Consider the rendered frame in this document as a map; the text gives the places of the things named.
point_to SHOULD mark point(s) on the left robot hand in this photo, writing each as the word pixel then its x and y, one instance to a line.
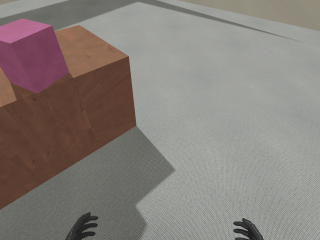
pixel 76 231

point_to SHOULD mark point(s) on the right robot hand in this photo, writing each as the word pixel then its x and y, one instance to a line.
pixel 252 233

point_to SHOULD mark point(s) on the carton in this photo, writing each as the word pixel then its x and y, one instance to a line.
pixel 30 55

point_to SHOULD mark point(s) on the pedestal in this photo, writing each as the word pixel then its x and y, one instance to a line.
pixel 43 134

